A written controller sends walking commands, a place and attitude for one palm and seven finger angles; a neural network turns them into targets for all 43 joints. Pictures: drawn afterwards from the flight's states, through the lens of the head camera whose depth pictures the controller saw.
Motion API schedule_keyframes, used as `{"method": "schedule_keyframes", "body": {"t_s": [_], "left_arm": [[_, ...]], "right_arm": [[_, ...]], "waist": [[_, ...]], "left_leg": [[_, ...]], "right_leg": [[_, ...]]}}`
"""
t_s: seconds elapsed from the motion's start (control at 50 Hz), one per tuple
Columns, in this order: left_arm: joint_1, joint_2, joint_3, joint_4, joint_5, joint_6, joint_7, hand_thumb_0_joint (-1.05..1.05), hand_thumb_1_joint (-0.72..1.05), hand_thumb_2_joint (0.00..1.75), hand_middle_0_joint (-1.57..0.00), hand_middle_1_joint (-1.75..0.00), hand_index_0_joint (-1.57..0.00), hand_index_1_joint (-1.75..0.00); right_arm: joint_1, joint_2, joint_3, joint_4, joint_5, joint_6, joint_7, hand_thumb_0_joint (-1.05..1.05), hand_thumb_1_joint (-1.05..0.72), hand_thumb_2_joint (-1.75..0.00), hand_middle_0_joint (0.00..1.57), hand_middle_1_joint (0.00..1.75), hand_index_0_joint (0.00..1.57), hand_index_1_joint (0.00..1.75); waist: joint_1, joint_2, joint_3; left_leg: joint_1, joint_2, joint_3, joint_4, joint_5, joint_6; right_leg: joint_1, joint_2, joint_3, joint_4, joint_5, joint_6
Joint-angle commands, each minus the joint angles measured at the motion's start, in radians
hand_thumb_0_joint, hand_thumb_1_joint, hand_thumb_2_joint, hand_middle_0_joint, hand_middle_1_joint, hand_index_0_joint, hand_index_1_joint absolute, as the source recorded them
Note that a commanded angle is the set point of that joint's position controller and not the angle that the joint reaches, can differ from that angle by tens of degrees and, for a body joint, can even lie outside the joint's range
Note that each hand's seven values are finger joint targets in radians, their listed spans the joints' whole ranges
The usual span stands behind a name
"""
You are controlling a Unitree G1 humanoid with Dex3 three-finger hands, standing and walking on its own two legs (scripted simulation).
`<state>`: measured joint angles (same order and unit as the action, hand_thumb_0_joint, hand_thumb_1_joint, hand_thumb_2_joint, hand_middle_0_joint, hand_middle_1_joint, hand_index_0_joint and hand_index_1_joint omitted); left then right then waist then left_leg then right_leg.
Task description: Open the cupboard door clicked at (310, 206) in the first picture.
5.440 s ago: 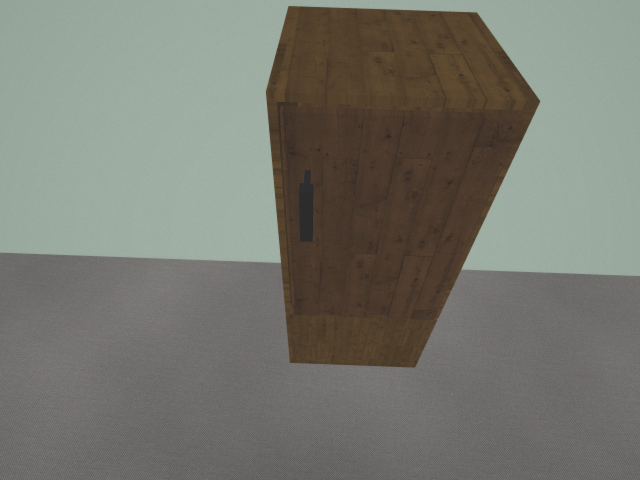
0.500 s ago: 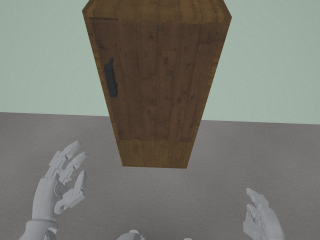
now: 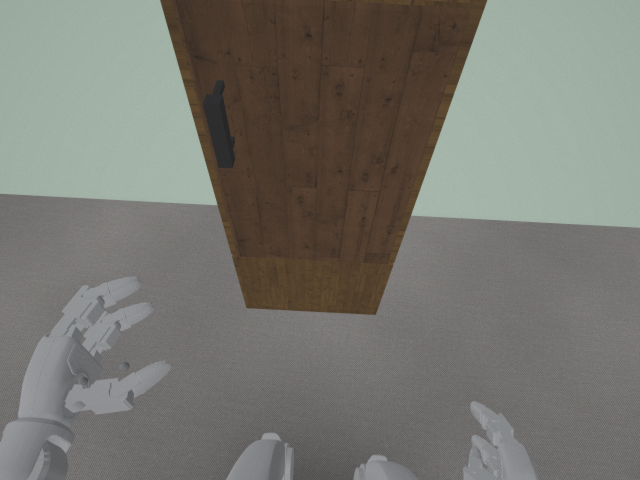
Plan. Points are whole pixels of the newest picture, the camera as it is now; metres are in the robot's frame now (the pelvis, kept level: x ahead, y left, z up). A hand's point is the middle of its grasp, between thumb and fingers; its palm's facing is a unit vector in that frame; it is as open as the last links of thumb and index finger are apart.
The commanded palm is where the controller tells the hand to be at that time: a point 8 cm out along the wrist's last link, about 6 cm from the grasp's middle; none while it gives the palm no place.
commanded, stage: raise the hand with hooked fingers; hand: left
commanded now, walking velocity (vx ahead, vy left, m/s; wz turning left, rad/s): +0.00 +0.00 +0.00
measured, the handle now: (223, 125) +0.60 +0.19 +0.08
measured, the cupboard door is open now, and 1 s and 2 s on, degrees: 0 0 0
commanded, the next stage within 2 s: move the hooked fingers beside the handle in 1.30 s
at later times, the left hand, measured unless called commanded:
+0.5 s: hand (73, 330) +0.26 +0.28 +0.07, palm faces +0.04 -1.00 -0.06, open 13.6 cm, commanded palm +0.24 +0.34 +0.07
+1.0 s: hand (56, 292) +0.29 +0.31 +0.09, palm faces +0.02 -1.00 -0.04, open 14.0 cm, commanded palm +0.26 +0.35 +0.09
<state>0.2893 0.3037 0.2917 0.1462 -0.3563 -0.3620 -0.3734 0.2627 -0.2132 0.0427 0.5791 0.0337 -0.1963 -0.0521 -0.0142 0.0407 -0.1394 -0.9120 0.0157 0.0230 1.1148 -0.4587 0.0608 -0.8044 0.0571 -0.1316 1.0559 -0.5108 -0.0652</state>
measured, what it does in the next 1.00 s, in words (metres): stands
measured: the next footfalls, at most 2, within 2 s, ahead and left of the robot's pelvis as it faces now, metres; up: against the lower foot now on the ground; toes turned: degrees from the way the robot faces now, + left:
none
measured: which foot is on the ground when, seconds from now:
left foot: down 0.00-1.00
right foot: down 0.00-1.00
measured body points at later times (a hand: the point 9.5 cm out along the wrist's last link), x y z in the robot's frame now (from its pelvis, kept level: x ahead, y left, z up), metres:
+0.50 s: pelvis +0.01 +0.03 +0.02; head +0.06 +0.06 +0.47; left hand +0.25 +0.34 +0.07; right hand +0.19 -0.20 -0.05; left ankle +0.05 +0.08 -0.66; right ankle +0.01 -0.08 -0.66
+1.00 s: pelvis +0.01 +0.03 +0.03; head +0.06 +0.06 +0.48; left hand +0.29 +0.36 +0.09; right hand +0.15 -0.23 -0.05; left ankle +0.05 +0.08 -0.66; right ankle +0.01 -0.08 -0.66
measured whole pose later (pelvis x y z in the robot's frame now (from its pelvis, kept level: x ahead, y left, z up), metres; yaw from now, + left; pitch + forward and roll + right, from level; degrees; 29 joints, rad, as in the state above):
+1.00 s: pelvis +0.01 +0.03 +0.03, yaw +0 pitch +11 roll -4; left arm -0.03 0.43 0.41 0.45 -0.35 -0.33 -0.49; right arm 0.31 -0.30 0.04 0.55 0.04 -0.17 -0.05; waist -0.02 0.02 -0.10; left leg -0.74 -0.02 0.05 0.94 -0.39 0.10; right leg -0.63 0.03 -0.10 0.87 -0.43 -0.02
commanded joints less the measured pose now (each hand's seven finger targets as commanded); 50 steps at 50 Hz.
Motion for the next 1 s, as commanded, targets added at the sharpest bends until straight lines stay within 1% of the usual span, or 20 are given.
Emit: {"method": "schedule_keyframes", "body": {"t_s": [0.0,0.06,0.12,0.14,0.2,0.26,0.28,0.38,0.48,0.54,0.6,0.64,0.74,0.78,0.82,0.86,0.88,0.92,0.96,0.98], "left_arm": [[-0.026,0.134,0.074,-0.178,-0.012,-0.107,0.027,0.0,-0.06,0.49,-0.27,-0.92,-0.27,-0.92],[-0.051,0.157,0.077,-0.176,0.0,-0.116,0.033,0.0,-0.13,0.46,-0.27,-0.96,-0.27,-0.96],[-0.072,0.168,0.077,-0.187,0.001,-0.121,0.037,0.0,-0.2,0.43,-0.28,-1.0,-0.28,-1.0],[-0.086,0.193,0.093,-0.193,0.003,-0.12,0.04,0.0,-0.22,0.42,-0.28,-1.02,-0.28,-1.02],[-0.1,0.189,0.083,-0.215,0.007,-0.119,0.047,0.0,-0.29,0.39,-0.29,-1.07,-0.29,-1.07],[-0.14,0.194,0.089,-0.176,0.006,-0.107,0.048,0.0,-0.36,0.36,-0.29,-1.11,-0.29,-1.11],[-0.147,0.191,0.086,-0.154,0.008,-0.1,0.043,0.0,-0.38,0.35,-0.29,-1.12,-0.29,-1.12],[-0.231,0.219,0.095,-0.129,0.007,-0.07,0.012,0.0,-0.5,0.3,-0.3,-1.2,-0.3,-1.2],[-0.316,0.256,0.116,-0.083,0.008,-0.049,-0.015,0.0,-0.5,0.3,-0.3,-1.2,-0.3,-1.2],[-0.367,0.285,0.141,-0.019,0.0,-0.034,-0.035,0.0,-0.5,0.3,-0.3,-1.2,-0.3,-1.2],[-0.414,0.299,0.147,0.005,-0.001,-0.033,-0.058,0.0,-0.5,0.3,-0.3,-1.2,-0.3,-1.2],[-0.441,0.318,0.16,0.028,-0.005,-0.03,-0.069,0.0,-0.5,0.3,-0.3,-1.2,-0.3,-1.2],[-0.506,0.371,0.197,0.087,-0.01,-0.021,-0.097,0.0,-0.5,0.3,-0.3,-1.2,-0.3,-1.2],[-0.529,0.378,0.201,0.119,-0.012,-0.017,-0.109,0.0,-0.5,0.3,-0.3,-1.2,-0.3,-1.2],[-0.503,0.343,0.178,0.129,-0.023,-0.015,-0.122,0.0,-0.5,0.3,-0.3,-1.2,-0.3,-1.2],[-0.49,0.347,0.18,0.119,-0.024,-0.021,-0.129,0.0,-0.5,0.3,-0.3,-1.2,-0.3,-1.2],[-0.484,0.355,0.186,0.118,-0.023,-0.023,-0.127,0.0,-0.5,0.3,-0.3,-1.2,-0.3,-1.2],[-0.473,0.356,0.19,0.119,-0.023,-0.026,-0.123,0.0,-0.5,0.3,-0.3,-1.2,-0.3,-1.2],[-0.48,0.373,0.204,0.101,-0.018,-0.037,-0.111,0.0,-0.5,0.3,-0.3,-1.2,-0.3,-1.2],[-0.484,0.373,0.207,0.097,-0.021,-0.039,-0.109,0.0,-0.5,0.3,-0.3,-1.2,-0.3,-1.2]], "right_arm": [[-0.069,-0.169,-0.084,-0.161,0.0,-0.071,-0.008,0.0,-0.9,-0.9,0.2,0.3,0.2,0.3],[-0.05,-0.185,-0.089,-0.163,0.0,-0.071,-0.005,0.0,-0.9,-0.9,0.2,0.3,0.2,0.3],[-0.041,-0.195,-0.091,-0.165,0.003,-0.071,-0.008,0.0,-0.9,-0.9,0.2,0.3,0.2,0.3],[-0.035,-0.201,-0.089,-0.166,0.001,-0.068,-0.009,0.0,-0.9,-0.9,0.2,0.3,0.2,0.3],[-0.025,-0.201,-0.088,-0.168,0.001,-0.062,-0.007,0.0,-0.9,-0.9,0.2,0.3,0.2,0.3],[-0.02,-0.207,-0.085,-0.167,0.001,-0.05,-0.008,0.0,-0.9,-0.9,0.2,0.3,0.2,0.3],[-0.022,-0.21,-0.084,-0.168,0.002,-0.046,-0.009,0.0,-0.9,-0.9,0.2,0.3,0.2,0.3],[-0.016,-0.215,-0.081,-0.174,0.005,-0.036,-0.012,0.0,-0.9,-0.9,0.2,0.3,0.2,0.3],[-0.01,-0.221,-0.075,-0.168,0.006,-0.029,-0.015,0.0,-0.9,-0.9,0.2,0.3,0.2,0.3],[-0.012,-0.226,-0.069,-0.167,0.005,-0.021,-0.02,0.0,-0.9,-0.9,0.2,0.3,0.2,0.3],[-0.011,-0.228,-0.068,-0.166,0.008,-0.019,-0.021,0.0,-0.9,-0.9,0.2,0.3,0.2,0.3],[-0.008,-0.232,-0.069,-0.162,0.006,-0.018,-0.023,0.0,-0.9,-0.9,0.2,0.3,0.2,0.3],[0.004,-0.239,-0.068,-0.155,0.006,-0.016,-0.027,0.0,-0.9,-0.9,0.2,0.3,0.2,0.3],[0.005,-0.239,-0.066,-0.154,0.009,-0.014,-0.027,0.0,-0.9,-0.9,0.2,0.3,0.2,0.3],[0.006,-0.237,-0.069,-0.159,0.012,-0.018,-0.026,0.0,-0.9,-0.9,0.2,0.3,0.2,0.3],[0.013,-0.237,-0.073,-0.161,0.01,-0.021,-0.019,0.0,-0.9,-0.9,0.2,0.3,0.2,0.3],[0.018,-0.239,-0.074,-0.161,0.008,-0.021,-0.017,0.0,-0.9,-0.9,0.2,0.3,0.2,0.3],[0.015,-0.238,-0.076,-0.162,0.008,-0.021,-0.012,0.0,-0.9,-0.9,0.2,0.3,0.2,0.3],[0.026,-0.239,-0.077,-0.161,0.006,-0.02,-0.01,0.0,-0.9,-0.9,0.2,0.3,0.2,0.3],[0.025,-0.237,-0.077,-0.159,0.005,-0.019,-0.008,0.0,-0.9,-0.9,0.2,0.3,0.2,0.3]], "waist": [[0.019,0.003,-0.198],[0.012,-0.009,-0.204],[0.011,0.027,-0.199],[0.015,0.042,-0.209],[0.008,0.067,-0.22],[0.0,0.049,-0.187],[0.0,0.065,-0.172],[0.0,0.085,-0.205],[0.0,0.084,-0.196],[0.001,0.067,-0.162],[0.003,0.089,-0.187],[0.005,0.077,-0.183],[0.007,0.079,-0.185],[0.004,0.072,-0.181],[0.003,0.053,-0.178],[0.01,0.078,-0.203],[0.009,0.061,-0.213],[0.011,0.075,-0.187],[0.009,0.084,-0.201],[0.007,0.078,-0.208]], "left_leg": [[0.193,-0.003,-0.087,-0.176,0.205,-0.023],[0.225,0.0,-0.095,-0.201,0.198,-0.024],[0.269,0.003,-0.105,-0.234,0.177,-0.03],[0.284,0.004,-0.112,-0.238,0.196,-0.033],[0.356,0.014,-0.13,-0.266,0.241,-0.049],[0.364,0.018,-0.145,-0.282,0.227,-0.058],[0.367,0.019,-0.148,-0.292,0.206,-0.061],[0.438,0.024,-0.168,-0.314,0.249,-0.075],[0.486,0.034,-0.197,-0.341,0.273,-0.092],[0.457,0.024,-0.196,-0.356,0.216,-0.09],[0.494,0.029,-0.205,-0.37,0.211,-0.095],[0.503,0.028,-0.211,-0.374,0.227,-0.098],[0.495,0.022,-0.194,-0.379,0.226,-0.088],[0.487,0.019,-0.19,-0.39,0.187,-0.081],[0.483,0.016,-0.179,-0.384,0.199,-0.072],[0.498,0.014,-0.168,-0.371,0.246,-0.072],[0.5,0.015,-0.17,-0.369,0.266,-0.071],[0.481,0.014,-0.163,-0.366,0.264,-0.069],[0.491,0.015,-0.158,-0.357,0.312,-0.07],[0.491,0.014,-0.156,-0.358,0.286,-0.067]], "right_leg": [[0.105,-0.027,0.125,-0.182,0.15,0.046],[0.085,-0.02,0.098,-0.177,0.144,0.041],[0.071,-0.018,0.083,-0.185,0.123,0.037],[0.077,-0.015,0.078,-0.176,0.14,0.031],[0.07,-0.015,0.06,-0.179,0.165,0.03],[0.054,-0.011,0.052,-0.186,0.158,0.031],[0.047,-0.011,0.051,-0.19,0.148,0.03],[0.062,-0.011,0.049,-0.205,0.17,0.028],[0.058,-0.009,0.046,-0.216,0.171,0.026],[0.072,-0.006,0.048,-0.228,0.161,0.02],[0.065,-0.01,0.05,-0.232,0.152,0.022],[0.073,-0.005,0.051,-0.237,0.161,0.017],[0.099,-0.007,0.056,-0.255,0.167,0.016],[0.103,-0.008,0.058,-0.266,0.152,0.018],[0.114,-0.009,0.058,-0.275,0.164,0.019],[0.124,-0.007,0.062,-0.275,0.183,0.016],[0.126,-0.007,0.06,-0.274,0.193,0.018],[0.122,-0.009,0.061,-0.273,0.192,0.018],[0.126,-0.006,0.062,-0.269,0.209,0.018],[0.122,-0.006,0.064,-0.272,0.2,0.021]]}}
